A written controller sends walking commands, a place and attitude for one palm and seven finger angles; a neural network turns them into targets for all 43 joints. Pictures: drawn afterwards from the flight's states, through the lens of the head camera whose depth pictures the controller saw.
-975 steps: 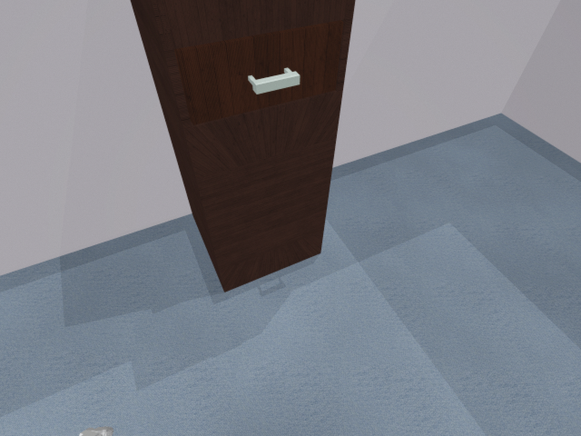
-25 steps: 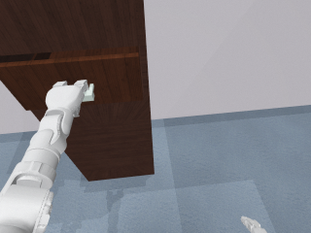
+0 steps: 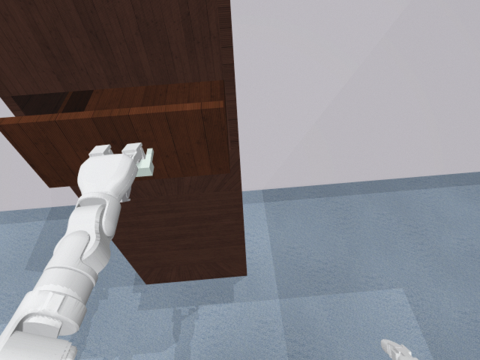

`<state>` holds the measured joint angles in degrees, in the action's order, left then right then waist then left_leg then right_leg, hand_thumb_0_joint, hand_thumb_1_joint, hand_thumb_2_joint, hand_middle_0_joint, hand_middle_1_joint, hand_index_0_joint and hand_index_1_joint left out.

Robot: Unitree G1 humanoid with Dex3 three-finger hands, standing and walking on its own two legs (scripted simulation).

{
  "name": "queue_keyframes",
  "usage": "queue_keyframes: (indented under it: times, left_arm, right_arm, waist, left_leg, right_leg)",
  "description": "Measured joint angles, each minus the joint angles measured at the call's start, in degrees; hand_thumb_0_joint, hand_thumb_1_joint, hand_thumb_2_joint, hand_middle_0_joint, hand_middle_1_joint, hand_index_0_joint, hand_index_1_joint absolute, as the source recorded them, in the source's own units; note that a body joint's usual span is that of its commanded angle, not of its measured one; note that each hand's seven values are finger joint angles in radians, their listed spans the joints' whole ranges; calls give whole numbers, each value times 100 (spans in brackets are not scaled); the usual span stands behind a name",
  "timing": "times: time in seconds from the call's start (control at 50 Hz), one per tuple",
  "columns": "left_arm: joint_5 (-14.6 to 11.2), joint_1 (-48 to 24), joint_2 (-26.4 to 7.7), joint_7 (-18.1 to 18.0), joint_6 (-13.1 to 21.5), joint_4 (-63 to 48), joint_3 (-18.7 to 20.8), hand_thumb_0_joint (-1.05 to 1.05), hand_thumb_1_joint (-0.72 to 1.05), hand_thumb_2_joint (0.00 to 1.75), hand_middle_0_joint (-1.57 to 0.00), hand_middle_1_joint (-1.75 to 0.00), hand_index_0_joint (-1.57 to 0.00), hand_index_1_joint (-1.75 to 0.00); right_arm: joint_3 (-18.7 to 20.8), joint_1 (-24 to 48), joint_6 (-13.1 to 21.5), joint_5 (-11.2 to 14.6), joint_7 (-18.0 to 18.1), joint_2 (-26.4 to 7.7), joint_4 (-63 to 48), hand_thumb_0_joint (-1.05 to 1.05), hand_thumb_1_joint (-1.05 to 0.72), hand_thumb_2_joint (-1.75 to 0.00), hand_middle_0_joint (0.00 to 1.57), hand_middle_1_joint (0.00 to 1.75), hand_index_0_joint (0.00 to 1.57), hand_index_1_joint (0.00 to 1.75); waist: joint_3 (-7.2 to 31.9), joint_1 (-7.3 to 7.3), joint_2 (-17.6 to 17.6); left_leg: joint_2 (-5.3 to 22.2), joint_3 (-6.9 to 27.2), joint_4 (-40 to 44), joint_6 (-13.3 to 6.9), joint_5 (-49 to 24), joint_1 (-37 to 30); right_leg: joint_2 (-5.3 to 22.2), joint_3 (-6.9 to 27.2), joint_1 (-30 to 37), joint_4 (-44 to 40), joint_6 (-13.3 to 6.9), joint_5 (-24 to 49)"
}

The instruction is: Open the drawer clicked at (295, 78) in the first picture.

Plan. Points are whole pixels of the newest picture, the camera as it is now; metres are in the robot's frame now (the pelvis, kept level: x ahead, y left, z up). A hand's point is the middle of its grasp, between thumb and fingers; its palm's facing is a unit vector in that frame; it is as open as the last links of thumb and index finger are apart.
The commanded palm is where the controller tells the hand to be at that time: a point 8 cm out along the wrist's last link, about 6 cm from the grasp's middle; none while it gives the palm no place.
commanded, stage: pull the drawer open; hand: left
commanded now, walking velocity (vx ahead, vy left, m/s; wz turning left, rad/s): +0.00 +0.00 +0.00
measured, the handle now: (124, 162) +0.44 +0.24 +0.09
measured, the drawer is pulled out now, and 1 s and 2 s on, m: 0.08 0.14 0.23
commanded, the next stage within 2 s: none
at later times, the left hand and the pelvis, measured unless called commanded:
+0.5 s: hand (119, 211) +0.35 +0.23 +0.07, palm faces +0.03 -0.09 -1.00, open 5.9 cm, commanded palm +0.29 +0.23 +0.13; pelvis +0.01 +0.00 +0.00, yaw -2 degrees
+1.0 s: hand (117, 219) +0.33 +0.22 +0.07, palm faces -0.02 -0.06 -1.00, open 5.9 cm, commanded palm +0.30 +0.23 +0.13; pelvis -0.01 -0.02 +0.00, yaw +1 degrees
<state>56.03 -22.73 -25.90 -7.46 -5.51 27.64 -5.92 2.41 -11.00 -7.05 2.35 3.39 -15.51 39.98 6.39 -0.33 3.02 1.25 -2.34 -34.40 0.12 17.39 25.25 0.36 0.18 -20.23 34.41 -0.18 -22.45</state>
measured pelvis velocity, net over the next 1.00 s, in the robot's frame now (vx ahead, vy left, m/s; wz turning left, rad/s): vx -0.01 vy -0.02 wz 0.03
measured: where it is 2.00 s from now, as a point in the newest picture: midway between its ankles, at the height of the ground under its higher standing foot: outside the picture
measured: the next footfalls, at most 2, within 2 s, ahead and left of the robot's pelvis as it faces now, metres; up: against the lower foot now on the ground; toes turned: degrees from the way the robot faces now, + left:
none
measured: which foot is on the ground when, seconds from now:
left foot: down 0.00-1.00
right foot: down 0.00-1.00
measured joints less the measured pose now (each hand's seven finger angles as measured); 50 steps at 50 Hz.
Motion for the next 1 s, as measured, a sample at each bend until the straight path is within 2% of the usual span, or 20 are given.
queue_keyframes:
  times: [0.14, 0.24, 0.42, 0.56, 0.64, 0.7, 0.84, 1.0]
  left_arm:
    - [50, -495, 9, 129, 288, 726, 65, 2, 70, 82, -31, -133, -36, -131]
    - [72, -362, -36, 93, 378, 678, 284, 2, 71, 81, -30, -134, -36, -131]
    - [-173, 1115, -55, -11, 31, -1014, 547, 3, 75, 78, -24, -135, -35, -127]
    - [-268, 2277, 38, -89, -350, -2382, 387, 3, 74, 79, -24, -135, -35, -127]
    - [-165, 1895, 108, -157, -375, -2174, -8, 2, 72, 81, -26, -135, -36, -128]
    - [-93, 1547, 187, -109, -450, -1861, -202, 3, 71, 82, -28, -134, -37, -130]
    - [-62, 988, 268, 161, -467, -1220, -315, 4, 70, 82, -30, -133, -39, -132]
    - [-42, 643, 189, 294, -50, -718, -129, 3, 70, 81, -31, -133, -38, -131]
  right_arm:
    - [-117, 181, 31, -10, 56, 132, -194, 1, -91, -90, 20, 30, 21, 30]
    - [-115, 63, 8, -35, -1, 157, -300, 1, -91, -90, 20, 30, 21, 30]
    - [18, -275, -11, -43, -165, 9, -310, 1, -91, -90, 20, 30, 21, 30]
    - [49, -152, 109, -67, -262, -46, -286, 1, -91, -90, 20, 30, 20, 29]
    - [2, 76, 150, -56, -162, -42, -139, 1, -91, -90, 20, 30, 20, 29]
    - [-53, 317, 123, -48, -97, 18, -65, 1, -91, -90, 20, 30, 20, 29]
    - [-228, 639, 83, -60, 14, 199, -186, 1, -91, -90, 20, 30, 20, 30]
    - [-288, 506, 98, -86, 94, 222, -202, 1, -91, -90, 20, 30, 21, 30]
  waist:
    - [9, -8, -20]
    - [17, -58, -7]
    - [-14, -134, 43]
    - [-32, -64, 80]
    - [-91, 151, 75]
    - [-87, 252, 80]
    - [-86, 321, 97]
    - [-123, 312, 50]
  left_leg:
    - [6, 71, -44, 37, -62, 61]
    - [50, 22, -50, 53, -74, 100]
    - [85, -169, 109, 33, -22, -132]
    - [43, -213, 196, 6, 42, -352]
    - [-25, -61, 103, 3, 56, -333]
    - [-53, 14, 97, 11, 23, -329]
    - [-60, 112, 153, 59, -78, -385]
    - [-17, 167, 144, 109, -156, -335]
  right_leg:
    - [-12, -68, -67, 111, -39, 0]
    - [-52, -14, -146, 142, -59, 25]
    - [-75, 179, 10, -20, -25, 49]
    - [-30, 216, 232, -129, 13, 11]
    - [28, 59, 296, -61, 11, -62]
    - [49, -17, 314, -38, -4, -67]
    - [46, -114, 370, -18, -51, -42]
    - [-2, -164, 304, 53, -110, -11]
